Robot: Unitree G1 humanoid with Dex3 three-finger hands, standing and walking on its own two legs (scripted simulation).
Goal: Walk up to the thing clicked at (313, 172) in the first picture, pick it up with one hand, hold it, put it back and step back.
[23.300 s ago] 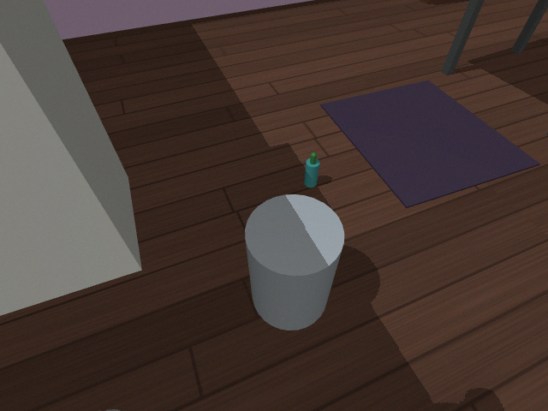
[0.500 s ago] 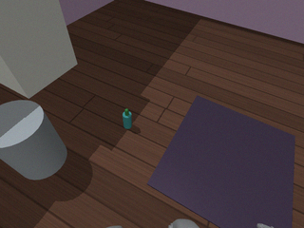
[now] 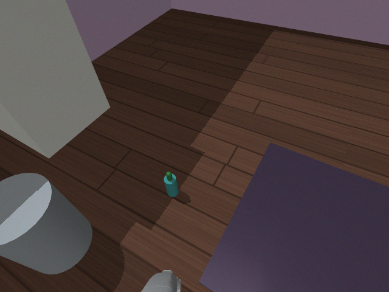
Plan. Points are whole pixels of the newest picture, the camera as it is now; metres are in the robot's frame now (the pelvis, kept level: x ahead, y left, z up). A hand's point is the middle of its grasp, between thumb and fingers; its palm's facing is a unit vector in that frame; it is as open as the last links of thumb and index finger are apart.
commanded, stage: walk up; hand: left
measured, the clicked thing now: (170, 182) +0.74 +0.22 -0.66
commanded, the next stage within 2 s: none
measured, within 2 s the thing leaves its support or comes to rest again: neither
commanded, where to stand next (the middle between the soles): +0.37 +0.01 m, yaw +1 degrees
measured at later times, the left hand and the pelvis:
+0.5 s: hand (101, 241) +0.25 +0.28 -0.14, palm faces -0.09 -0.92 -0.37, open 7.4 cm; pelvis +0.17 +0.00 +0.00, yaw -1 degrees
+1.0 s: hand (115, 218) +0.32 +0.27 -0.17, palm faces +0.01 -0.93 -0.36, open 7.4 cm; pelvis +0.24 +0.00 -0.01, yaw +1 degrees
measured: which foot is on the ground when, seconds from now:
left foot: up 0.00-0.10, down 0.12-0.54, up 0.56-0.82, down 0.84-1.00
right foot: down 0.00-0.14, up 0.16-0.48, down 0.50-1.00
